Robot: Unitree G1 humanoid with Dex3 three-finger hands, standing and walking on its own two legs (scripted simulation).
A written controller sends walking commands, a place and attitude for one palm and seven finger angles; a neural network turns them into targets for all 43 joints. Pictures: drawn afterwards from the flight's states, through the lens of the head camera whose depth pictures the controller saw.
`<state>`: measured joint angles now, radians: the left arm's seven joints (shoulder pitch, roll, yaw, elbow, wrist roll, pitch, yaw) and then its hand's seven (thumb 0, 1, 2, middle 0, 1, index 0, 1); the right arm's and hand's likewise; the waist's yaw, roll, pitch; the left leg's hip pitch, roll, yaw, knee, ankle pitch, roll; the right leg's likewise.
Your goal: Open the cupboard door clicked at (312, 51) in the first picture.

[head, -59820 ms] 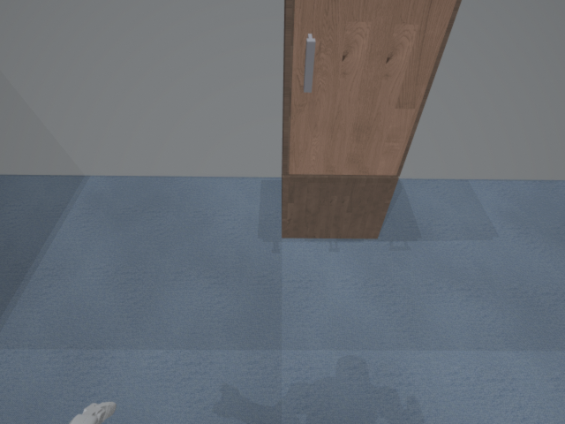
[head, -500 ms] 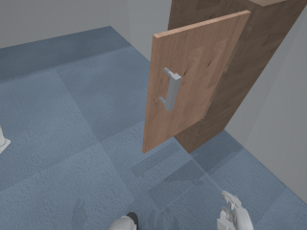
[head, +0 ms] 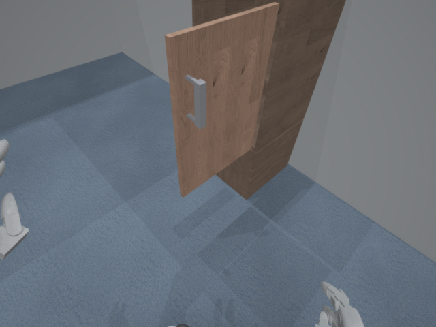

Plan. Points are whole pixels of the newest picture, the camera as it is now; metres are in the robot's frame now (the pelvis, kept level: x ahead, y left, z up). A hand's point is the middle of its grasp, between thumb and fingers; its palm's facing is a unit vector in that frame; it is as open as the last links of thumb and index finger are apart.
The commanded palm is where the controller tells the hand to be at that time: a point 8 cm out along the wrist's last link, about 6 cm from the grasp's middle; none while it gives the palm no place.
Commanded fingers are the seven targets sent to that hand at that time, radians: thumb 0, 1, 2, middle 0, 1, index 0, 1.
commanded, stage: stop stepping back and stand still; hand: left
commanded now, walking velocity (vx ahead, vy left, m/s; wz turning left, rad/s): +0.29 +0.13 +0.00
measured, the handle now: (195, 102) +0.64 +0.06 +0.07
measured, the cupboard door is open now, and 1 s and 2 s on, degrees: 90 90 90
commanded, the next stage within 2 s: let the arm hang, fingers relaxed in 0.50 s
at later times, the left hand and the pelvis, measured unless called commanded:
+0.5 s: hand out of the picture +0.16 +0.26 +0.17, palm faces +0.45 -0.75 -0.48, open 7.4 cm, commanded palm +0.10 +0.31 +0.18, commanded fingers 0.00 0.90 0.90 -0.20 -0.30 -0.20 -0.30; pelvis -0.03 +0.00 +0.00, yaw +1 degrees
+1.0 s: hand out of the picture -0.01 +0.20 -0.16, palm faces +0.15 -0.96 -0.22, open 6.9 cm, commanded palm none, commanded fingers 0.00 0.90 0.90 -0.20 -0.30 -0.20 -0.30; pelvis -0.04 +0.01 +0.00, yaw +8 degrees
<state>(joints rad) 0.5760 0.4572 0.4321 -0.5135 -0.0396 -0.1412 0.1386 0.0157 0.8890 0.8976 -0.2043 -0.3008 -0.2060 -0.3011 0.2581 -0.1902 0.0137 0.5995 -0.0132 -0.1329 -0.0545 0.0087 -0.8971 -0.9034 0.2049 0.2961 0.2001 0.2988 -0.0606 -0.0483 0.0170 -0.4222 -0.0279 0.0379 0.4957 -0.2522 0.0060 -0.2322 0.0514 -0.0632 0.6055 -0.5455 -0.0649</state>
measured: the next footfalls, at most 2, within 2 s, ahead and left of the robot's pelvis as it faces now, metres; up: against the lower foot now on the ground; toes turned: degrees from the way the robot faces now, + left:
left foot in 0.34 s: -0.04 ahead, +0.14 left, +0.00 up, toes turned +7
